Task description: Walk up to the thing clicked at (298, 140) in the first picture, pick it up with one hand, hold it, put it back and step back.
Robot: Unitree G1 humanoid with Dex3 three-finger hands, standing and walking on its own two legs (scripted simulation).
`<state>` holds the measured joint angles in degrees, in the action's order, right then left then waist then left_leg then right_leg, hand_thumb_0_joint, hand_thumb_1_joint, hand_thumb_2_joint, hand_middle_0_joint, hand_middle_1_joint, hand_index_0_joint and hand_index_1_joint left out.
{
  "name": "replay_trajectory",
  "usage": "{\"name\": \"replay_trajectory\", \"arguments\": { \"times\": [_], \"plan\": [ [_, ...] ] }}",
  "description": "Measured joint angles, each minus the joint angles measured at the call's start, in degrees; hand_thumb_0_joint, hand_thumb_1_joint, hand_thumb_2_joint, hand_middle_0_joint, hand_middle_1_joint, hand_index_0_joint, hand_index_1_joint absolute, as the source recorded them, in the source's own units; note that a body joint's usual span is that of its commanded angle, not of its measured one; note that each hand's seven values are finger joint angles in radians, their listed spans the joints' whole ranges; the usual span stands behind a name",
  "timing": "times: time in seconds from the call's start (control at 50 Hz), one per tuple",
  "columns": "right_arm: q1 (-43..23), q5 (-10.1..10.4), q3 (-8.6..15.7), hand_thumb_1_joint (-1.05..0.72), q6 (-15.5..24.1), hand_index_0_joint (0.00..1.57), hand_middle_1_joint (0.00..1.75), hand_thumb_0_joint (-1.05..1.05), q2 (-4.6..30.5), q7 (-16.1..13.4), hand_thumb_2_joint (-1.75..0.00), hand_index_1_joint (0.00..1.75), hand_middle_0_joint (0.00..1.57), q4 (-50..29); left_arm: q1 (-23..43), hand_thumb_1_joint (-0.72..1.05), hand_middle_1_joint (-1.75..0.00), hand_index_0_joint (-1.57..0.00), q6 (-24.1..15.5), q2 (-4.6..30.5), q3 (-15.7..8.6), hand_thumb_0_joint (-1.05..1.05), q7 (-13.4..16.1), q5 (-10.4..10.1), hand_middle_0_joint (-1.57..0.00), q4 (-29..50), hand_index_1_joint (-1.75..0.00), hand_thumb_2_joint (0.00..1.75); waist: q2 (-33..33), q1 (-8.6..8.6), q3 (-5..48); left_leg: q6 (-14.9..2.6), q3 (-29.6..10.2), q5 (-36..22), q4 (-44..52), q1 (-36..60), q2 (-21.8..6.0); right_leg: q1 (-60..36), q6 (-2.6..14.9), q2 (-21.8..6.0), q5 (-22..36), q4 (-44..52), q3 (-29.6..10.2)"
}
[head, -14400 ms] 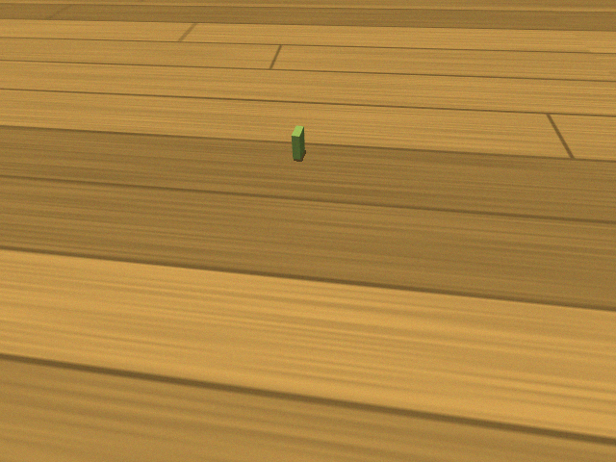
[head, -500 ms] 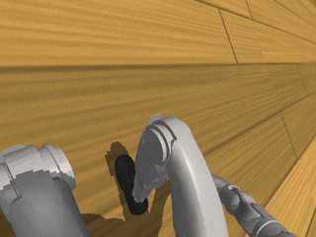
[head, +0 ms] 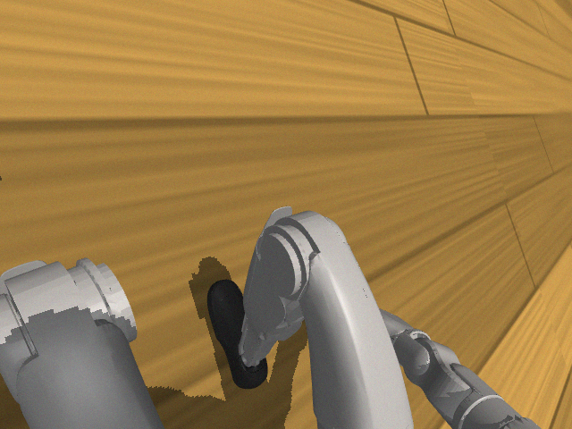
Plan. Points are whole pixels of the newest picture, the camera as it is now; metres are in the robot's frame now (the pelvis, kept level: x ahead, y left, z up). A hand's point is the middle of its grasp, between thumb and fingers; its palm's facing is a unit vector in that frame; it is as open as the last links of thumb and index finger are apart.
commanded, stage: close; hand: left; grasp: from the side
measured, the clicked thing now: out of the picture +0.46 +0.28 -0.21
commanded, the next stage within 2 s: settle in 0.38 s
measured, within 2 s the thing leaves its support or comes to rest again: leaves its support in 0.82 s
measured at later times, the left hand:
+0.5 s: hand out of the picture +0.42 +0.30 -0.19, palm faces +0.42 -0.91 +0.00, open 8.8 cm
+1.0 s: hand out of the picture +0.41 +0.32 -0.16, palm faces +0.44 -0.90 +0.01, open 8.8 cm
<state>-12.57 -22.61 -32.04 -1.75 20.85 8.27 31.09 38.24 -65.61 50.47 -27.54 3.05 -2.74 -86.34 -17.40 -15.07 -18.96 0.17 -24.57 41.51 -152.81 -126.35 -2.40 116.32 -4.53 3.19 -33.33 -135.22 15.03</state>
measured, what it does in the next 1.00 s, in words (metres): stands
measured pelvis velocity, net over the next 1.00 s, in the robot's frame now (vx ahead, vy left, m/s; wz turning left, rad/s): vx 0.00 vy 0.00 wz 0.02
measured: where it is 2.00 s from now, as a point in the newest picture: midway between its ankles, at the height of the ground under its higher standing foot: (176, 395)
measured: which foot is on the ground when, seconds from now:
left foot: down 0.00-1.00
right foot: down 0.00-1.00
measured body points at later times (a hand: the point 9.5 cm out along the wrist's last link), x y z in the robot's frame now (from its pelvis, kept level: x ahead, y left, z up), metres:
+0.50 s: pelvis +0.00 +0.00 +0.00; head +0.23 +0.21 +0.32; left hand +0.40 +0.34 -0.19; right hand +0.19 -0.23 -0.03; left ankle +0.08 +0.12 -0.25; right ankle +0.15 -0.13 -0.25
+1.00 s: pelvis +0.00 +0.00 +0.00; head +0.21 +0.21 +0.34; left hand +0.38 +0.36 -0.16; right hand +0.18 -0.23 -0.03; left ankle +0.08 +0.12 -0.25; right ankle +0.15 -0.13 -0.25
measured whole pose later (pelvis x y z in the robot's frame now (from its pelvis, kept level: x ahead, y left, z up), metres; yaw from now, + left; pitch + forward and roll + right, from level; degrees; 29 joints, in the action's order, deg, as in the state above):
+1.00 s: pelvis +0.00 +0.00 +0.00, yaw +1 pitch +13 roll -19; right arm -7.7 -20.1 -27.3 -2.7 19.8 9.1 31.5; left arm 34.7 -59.1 45.2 -27.6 2.4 -2.8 -72.4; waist -15.1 -12.6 -15.2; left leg -0.6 -22.5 41.0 -151.8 -127.2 -2.0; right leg 116.6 -3.8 2.2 -34.1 -135.3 13.9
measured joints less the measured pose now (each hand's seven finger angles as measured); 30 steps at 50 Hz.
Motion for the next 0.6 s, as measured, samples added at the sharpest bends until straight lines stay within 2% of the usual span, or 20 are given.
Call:
{"name": "replay_trajectory", "arguments": {
  "times": [0.6],
  "plan": [
    [0.01, -0.05, -0.33, -0.88, -0.20, 0.21, 0.30, 0.00, 0.20, -0.18, -0.89, 0.30, 0.21, -0.34, -0.22, -0.14, -1.00, -0.75, -0.15, 0.11, -1.06, 0.01, -0.15, -0.67, -0.74, 0.08, -1.03, 0.97, -0.09, 0.01, -0.12, -0.30, -0.06, 0.15, -0.45, 0.04, 0.00, -0.22, -0.09, 0.13, -0.08, -0.21, 0.03]
  ]
}}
